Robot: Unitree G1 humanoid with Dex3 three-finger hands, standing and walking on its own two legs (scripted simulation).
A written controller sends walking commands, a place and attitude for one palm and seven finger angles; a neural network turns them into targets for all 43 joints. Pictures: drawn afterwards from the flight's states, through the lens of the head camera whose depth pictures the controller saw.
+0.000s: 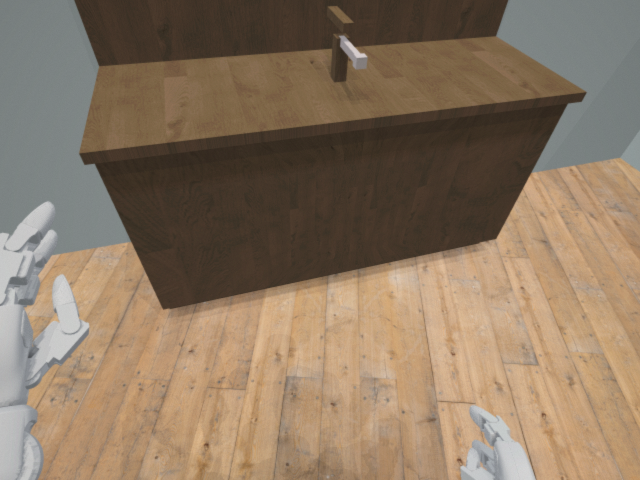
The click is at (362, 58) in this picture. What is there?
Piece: tap's lever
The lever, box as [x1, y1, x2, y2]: [353, 53, 367, 69]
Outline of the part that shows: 363,53 353,55 353,66 356,69 365,68 367,57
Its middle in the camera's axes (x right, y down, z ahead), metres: +0.10 -0.44 +0.95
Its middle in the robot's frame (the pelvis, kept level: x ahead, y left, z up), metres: +1.02 -0.03 +0.09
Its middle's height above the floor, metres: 0.87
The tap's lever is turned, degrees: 0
